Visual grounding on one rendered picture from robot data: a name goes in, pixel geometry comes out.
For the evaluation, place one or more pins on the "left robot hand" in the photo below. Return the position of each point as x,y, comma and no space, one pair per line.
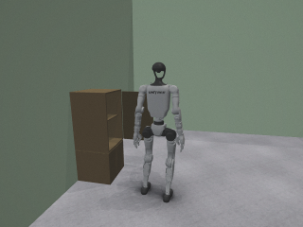
137,137

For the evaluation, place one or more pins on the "left robot upper arm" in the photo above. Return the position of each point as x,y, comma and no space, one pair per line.
141,98

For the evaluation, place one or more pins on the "cupboard door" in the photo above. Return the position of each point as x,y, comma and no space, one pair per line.
129,103

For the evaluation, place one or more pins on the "robot left forearm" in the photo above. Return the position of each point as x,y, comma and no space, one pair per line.
137,121

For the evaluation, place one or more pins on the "robot right shin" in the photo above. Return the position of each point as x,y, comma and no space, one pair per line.
169,176

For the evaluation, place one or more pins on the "robot head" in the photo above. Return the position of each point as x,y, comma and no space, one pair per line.
158,67

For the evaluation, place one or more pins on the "right robot upper arm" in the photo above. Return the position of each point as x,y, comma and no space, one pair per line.
174,99

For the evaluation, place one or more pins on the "right robot hand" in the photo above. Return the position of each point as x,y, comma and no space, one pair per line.
180,140

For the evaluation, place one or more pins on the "robot right forearm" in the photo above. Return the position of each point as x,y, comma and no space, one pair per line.
178,123

